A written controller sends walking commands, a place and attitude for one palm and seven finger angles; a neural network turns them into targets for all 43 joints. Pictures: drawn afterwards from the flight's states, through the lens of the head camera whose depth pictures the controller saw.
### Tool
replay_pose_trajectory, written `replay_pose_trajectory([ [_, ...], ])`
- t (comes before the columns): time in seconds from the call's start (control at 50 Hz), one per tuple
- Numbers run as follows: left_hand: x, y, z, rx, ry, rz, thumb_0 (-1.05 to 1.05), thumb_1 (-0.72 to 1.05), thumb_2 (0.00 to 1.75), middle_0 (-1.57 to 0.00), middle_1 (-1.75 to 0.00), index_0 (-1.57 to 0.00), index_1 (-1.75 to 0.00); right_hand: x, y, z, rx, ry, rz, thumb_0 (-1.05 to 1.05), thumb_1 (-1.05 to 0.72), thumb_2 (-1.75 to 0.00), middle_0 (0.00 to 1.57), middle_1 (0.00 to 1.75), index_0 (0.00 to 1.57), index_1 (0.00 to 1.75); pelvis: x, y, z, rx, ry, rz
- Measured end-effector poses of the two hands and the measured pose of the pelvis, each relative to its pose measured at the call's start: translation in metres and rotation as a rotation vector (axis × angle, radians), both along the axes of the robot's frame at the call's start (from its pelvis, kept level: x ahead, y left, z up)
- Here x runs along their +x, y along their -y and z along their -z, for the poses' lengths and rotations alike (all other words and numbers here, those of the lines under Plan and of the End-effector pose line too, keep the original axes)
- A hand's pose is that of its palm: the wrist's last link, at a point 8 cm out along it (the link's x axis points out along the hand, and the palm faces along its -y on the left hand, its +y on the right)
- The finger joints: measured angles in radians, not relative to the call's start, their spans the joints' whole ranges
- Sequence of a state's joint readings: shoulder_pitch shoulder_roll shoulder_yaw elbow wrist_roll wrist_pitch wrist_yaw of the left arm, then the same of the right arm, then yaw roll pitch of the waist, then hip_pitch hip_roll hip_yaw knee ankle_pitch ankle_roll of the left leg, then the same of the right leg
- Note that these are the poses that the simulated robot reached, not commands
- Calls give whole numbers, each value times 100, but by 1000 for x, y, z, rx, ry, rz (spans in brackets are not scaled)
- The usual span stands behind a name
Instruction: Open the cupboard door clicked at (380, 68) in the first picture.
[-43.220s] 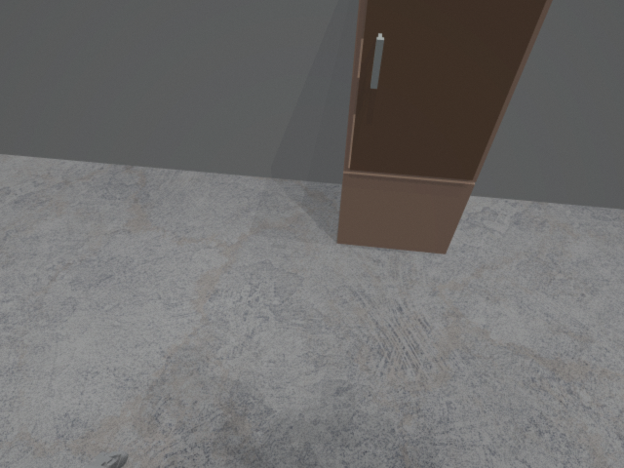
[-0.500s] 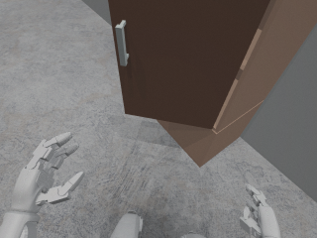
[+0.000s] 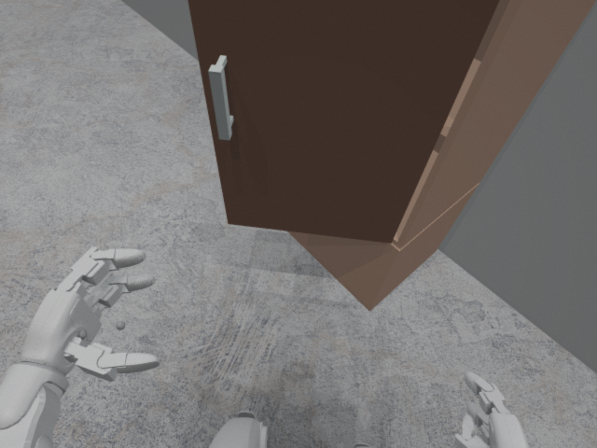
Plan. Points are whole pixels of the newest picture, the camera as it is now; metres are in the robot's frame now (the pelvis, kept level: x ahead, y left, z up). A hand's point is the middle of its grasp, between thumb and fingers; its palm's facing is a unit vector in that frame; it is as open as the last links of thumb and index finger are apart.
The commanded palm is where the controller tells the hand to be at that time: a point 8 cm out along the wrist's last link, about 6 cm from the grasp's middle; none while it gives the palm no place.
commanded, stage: raise the hand with hooked fingers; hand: left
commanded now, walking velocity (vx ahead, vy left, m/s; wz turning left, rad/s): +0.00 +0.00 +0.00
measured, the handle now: (223, 99) +0.63 +0.18 +0.10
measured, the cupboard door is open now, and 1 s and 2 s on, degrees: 42 42 42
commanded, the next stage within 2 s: move the hooked fingers beside the handle in 1.02 s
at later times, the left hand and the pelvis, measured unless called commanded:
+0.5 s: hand (71, 262) +0.28 +0.27 +0.12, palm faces +0.01 -1.00 -0.05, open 14.0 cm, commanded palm +0.26 +0.32 +0.12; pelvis +0.00 +0.00 +0.02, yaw +1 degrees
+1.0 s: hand (107, 259) +0.29 +0.24 +0.12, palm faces -0.02 -1.00 -0.03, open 14.0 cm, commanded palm +0.27 +0.29 +0.12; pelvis +0.01 -0.03 +0.02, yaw +0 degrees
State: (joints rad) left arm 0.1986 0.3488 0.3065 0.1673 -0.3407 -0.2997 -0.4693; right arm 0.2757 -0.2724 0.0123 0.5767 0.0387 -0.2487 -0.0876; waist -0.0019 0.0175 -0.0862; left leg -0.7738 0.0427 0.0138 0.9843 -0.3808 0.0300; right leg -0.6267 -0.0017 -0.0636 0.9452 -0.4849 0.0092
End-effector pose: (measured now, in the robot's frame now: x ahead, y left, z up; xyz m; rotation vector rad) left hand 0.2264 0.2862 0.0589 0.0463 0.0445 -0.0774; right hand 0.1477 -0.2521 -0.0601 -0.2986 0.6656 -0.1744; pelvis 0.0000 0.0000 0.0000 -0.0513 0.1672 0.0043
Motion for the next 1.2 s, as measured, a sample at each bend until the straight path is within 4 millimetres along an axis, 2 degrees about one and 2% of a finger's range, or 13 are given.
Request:
replay_pose_trajectory([
  [0.14, 12, -26, -38, 3, 110, -81, -1, -33, 37, -29, -109, -28, -108, 21, -21, -19, 28, 73, -48, 1, -91, -90, 20, 30, 20, 30, 3, -4, -9, -4, 30, -7],
  [0.24, 17, -33, -35, -10, 20, -63, -1, -42, 33, -29, -115, -29, -114, 27, -29, -22, 48, 75, -72, 1, -91, -90, 20, 30, 21, 30, 4, -5, -14, -4, 40, -12],
  [0.32, 21, -32, -36, -10, -2, -49, -1, -47, 31, -29, -118, -29, -117, 25, -29, -22, 46, 60, -75, 1, -90, -90, 20, 30, 21, 30, 3, -5, -16, -2, 49, -10],
  [0.44, 29, -39, -61, 8, 94, -81, -1, -49, 30, -30, -119, -30, -119, 14, -21, -20, 36, 18, -62, 1, -90, -90, 20, 30, 21, 30, 4, 1, -20, 3, 64, -12],
  [0.5, 35, -42, -67, 1, 88, -82, -1, -50, 30, -30, -120, -30, -119, 8, -13, -18, 34, -4, -45, 1, -90, -90, 20, 30, 21, 30, 4, 4, -22, 5, 68, -14],
  [0.62, 44, -36, -67, -12, 24, -45, -1, -50, 30, -30, -120, -29, -120, -2, 3, -17, 30, -24, -13, 1, -90, -90, 20, 30, 21, 30, 5, 10, -25, 12, 67, -8],
  [0.82, 43, -18, -56, -31, 37, -62, -2, -50, 30, -30, -120, -30, -120, -7, 22, -15, 22, -39, -1, 1, -91, -90, 20, 30, 20, 30, 5, 23, -24, 23, 61, 1],
  [0.96, 45, -10, -60, -19, 57, -55, -2, -50, 30, -30, -120, -30, -120, 0, 25, -14, 32, -28, 1, 1, -91, -90, 20, 30, 20, 30, 8, 28, -24, 24, 61, 1],
  [1.2, 53, -11, -61, -30, 44, -60, -2, -51, 30, -30, -120, -30, -120, 10, 22, -11, 48, -21, -9, 1, -91, -90, 20, 30, 20, 30, 12, 28, -24, 30, 52, 2],
])
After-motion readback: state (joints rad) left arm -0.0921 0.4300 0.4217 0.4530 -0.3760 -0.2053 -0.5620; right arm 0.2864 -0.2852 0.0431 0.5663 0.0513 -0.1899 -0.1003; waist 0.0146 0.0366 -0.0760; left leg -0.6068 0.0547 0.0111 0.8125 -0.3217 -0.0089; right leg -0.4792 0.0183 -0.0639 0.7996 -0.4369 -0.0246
